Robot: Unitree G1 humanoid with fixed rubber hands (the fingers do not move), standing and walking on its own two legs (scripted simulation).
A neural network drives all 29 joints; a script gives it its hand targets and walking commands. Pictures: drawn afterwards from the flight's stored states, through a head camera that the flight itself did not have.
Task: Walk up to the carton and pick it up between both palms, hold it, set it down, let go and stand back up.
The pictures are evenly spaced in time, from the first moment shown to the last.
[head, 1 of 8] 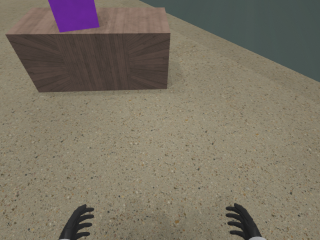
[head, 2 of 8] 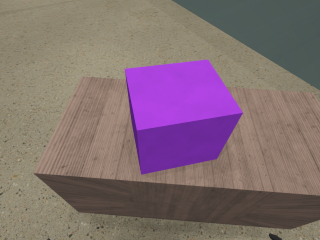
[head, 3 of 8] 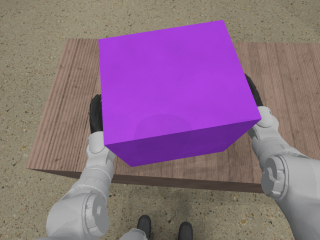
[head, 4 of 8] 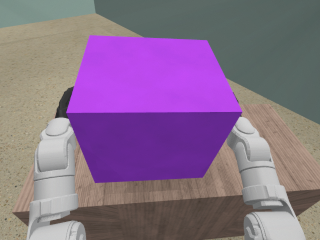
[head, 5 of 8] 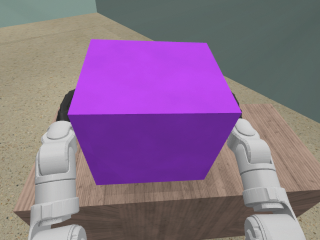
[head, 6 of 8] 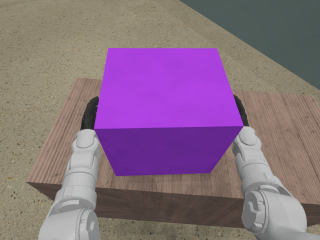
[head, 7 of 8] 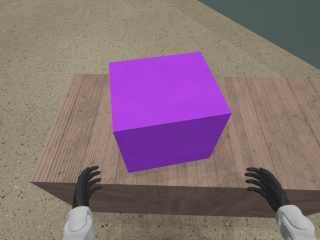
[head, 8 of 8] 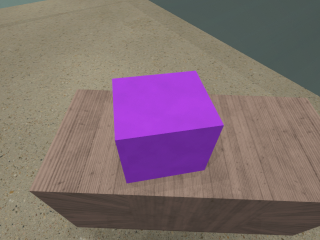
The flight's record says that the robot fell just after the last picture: no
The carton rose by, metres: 0.23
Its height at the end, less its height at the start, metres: +0.00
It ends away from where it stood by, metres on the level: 0.03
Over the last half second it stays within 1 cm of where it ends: yes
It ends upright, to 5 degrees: yes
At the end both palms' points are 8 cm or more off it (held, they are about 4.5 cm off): yes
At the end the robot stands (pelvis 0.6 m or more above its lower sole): yes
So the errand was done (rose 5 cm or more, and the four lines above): yes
